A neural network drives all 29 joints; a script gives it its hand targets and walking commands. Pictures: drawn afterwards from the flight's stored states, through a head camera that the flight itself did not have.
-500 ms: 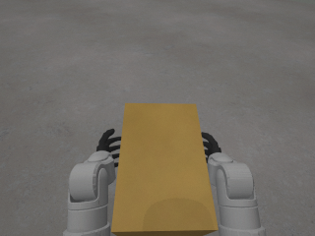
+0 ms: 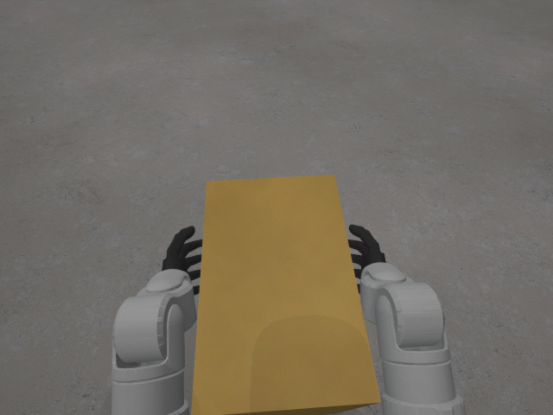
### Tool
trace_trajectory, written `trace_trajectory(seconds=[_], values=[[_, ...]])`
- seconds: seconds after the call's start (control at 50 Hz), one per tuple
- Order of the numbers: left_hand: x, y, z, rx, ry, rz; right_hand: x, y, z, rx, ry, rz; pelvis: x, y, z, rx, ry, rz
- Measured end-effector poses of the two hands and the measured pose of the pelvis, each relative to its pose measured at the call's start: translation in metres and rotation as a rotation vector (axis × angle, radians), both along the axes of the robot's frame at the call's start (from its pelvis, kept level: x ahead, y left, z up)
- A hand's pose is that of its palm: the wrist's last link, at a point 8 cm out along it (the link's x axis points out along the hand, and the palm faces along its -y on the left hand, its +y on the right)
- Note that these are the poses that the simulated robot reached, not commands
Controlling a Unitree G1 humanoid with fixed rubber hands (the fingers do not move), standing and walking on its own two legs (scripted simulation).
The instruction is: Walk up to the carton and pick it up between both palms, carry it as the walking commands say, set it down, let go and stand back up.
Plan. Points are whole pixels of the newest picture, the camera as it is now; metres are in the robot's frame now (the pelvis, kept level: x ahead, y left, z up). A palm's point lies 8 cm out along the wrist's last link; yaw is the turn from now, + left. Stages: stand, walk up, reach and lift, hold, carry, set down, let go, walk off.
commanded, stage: carry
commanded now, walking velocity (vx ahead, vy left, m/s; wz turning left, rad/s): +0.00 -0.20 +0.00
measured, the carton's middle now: (277, 311) +0.28 +0.02 +0.01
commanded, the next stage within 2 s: none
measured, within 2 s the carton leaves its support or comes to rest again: neither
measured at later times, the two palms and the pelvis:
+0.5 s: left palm (275, 332) +0.22 +0.03 +0.08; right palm (487, 329) +0.23 -0.23 +0.08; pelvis -0.05 -0.13 +0.01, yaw +2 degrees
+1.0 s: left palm (408, 376) +0.17 -0.12 +0.09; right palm out of the picture +0.17 -0.37 +0.09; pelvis -0.10 -0.24 +0.00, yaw +2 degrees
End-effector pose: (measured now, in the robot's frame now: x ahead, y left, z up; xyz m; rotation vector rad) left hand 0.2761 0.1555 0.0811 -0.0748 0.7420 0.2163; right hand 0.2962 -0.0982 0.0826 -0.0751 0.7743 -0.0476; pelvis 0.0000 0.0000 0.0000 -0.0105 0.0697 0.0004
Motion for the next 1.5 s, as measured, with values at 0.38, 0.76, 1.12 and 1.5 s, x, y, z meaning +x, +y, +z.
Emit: trace_trajectory(seconds=[0.38,0.76,1.12,1.5], values=[[-0.033,-0.119,-0.007,-0.039,-0.005,-0.074,-0.052,-0.120,-0.001,-0.004,-0.002,-0.086,-0.048,-0.101,-0.004,0.016,0.004,0.035],[-0.063,-0.234,0.010,0.075,0.026,-0.079,-0.085,-0.234,-0.014,0.069,0.027,-0.069,-0.070,-0.207,0.001,0.019,0.001,0.027],[-0.128,-0.258,0.020,0.031,-0.018,-0.038,-0.132,-0.259,0.017,0.010,-0.021,-0.019,-0.119,-0.249,0.005,0.035,-0.041,0.044],[-0.172,-0.223,0.011,-0.002,0.004,-0.048,-0.184,-0.224,0.010,-0.003,-0.001,-0.041,-0.166,-0.209,-0.001,0.029,-0.075,0.023]])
